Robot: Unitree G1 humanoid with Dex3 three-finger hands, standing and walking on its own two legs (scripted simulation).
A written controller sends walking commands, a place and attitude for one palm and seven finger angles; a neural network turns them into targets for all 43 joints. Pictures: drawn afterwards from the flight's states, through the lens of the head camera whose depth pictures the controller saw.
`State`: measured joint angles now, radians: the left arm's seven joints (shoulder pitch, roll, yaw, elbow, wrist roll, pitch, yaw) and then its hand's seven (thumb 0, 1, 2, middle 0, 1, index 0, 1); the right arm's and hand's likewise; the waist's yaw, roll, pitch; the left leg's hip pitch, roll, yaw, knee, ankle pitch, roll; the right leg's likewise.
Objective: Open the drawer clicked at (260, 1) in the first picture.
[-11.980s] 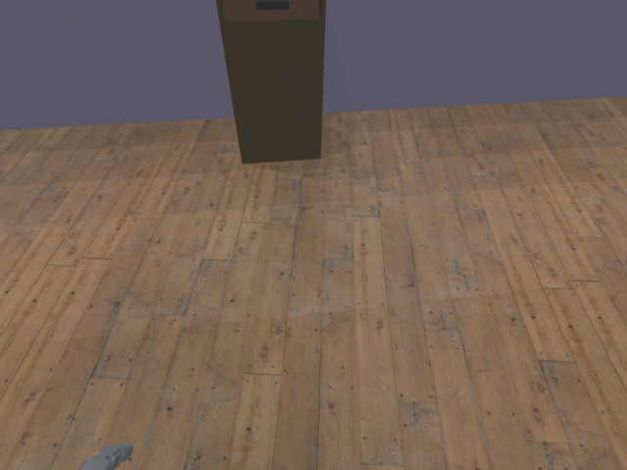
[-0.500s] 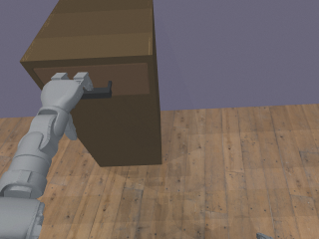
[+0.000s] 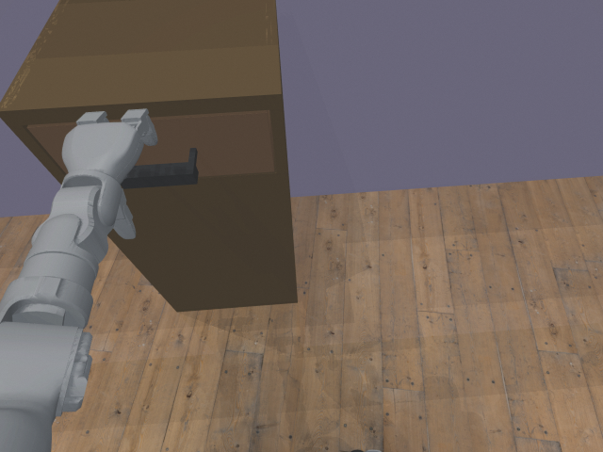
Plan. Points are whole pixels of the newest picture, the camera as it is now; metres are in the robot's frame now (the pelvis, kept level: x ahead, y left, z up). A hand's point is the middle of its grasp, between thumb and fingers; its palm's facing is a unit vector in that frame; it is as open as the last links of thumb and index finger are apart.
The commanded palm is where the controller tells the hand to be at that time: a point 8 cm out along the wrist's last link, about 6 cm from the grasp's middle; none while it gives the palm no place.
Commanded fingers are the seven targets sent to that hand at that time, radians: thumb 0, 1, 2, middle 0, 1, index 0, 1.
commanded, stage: move the hooked fingers above the handle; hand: left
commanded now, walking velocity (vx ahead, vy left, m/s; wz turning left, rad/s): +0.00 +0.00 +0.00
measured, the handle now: (160, 165) +0.54 +0.26 +0.01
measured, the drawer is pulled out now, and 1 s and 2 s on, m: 0.00 0.00 0.00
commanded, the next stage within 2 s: lower the fingers behind the handle in 1.62 s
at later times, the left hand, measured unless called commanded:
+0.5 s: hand (134, 163) +0.49 +0.26 +0.07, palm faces -0.07 +0.00 -1.00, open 13.6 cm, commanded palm +0.47 +0.26 +0.12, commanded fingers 0.00 -0.50 0.30 -0.30 -1.20 -0.30 -1.20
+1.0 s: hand (134, 156) +0.50 +0.26 +0.08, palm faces -0.05 +0.00 -1.00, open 13.7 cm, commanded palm +0.48 +0.26 +0.12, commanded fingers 0.00 -0.50 0.30 -0.30 -1.20 -0.30 -1.20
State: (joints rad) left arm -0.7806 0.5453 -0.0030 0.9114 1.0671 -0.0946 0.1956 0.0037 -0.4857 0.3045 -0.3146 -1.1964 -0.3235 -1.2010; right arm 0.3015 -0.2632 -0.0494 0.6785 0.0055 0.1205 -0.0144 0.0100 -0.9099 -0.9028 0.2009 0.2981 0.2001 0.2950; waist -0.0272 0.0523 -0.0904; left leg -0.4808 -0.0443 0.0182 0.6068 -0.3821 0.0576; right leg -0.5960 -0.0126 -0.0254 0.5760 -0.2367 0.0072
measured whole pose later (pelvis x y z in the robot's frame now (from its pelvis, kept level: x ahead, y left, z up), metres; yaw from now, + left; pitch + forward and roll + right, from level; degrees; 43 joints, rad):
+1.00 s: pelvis -0.01 -0.01 -0.01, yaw -1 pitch +19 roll -1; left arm -0.97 0.65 0.02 1.12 1.08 -0.12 0.18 0.00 -0.49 0.30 -0.31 -1.20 -0.34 -1.23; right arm 0.34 -0.29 -0.02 0.69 0.00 0.12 -0.04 0.01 -0.91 -0.90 0.20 0.30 0.20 0.30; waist -0.11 0.06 -0.10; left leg -0.61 -0.03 0.02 0.68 -0.40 0.05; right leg -0.72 0.01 -0.03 0.62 -0.23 0.00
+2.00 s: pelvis +0.00 -0.01 -0.01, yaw +0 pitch +20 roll -1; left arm -0.90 0.64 0.04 1.09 1.08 -0.15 0.21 0.00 -0.49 0.30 -0.31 -1.20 -0.32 -1.20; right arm 0.35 -0.29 -0.04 0.70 -0.02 0.13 -0.03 0.01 -0.91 -0.90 0.20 0.30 0.20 0.30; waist -0.10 0.06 -0.11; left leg -0.64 -0.02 0.01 0.71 -0.42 0.05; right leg -0.74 0.01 -0.04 0.65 -0.25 -0.01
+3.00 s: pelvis -0.02 +0.00 -0.03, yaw -1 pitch +25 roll -2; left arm -0.91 0.62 0.06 1.14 1.11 -0.15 0.31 0.00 -0.48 0.30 -0.31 -1.20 -0.32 -1.20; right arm 0.36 -0.28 -0.03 0.73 -0.05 0.12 -0.01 0.01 -0.91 -0.90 0.20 0.30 0.20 0.30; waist -0.13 0.06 -0.13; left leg -0.84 -0.02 0.00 0.89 -0.48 0.05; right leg -0.93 0.01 -0.04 0.79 -0.30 0.00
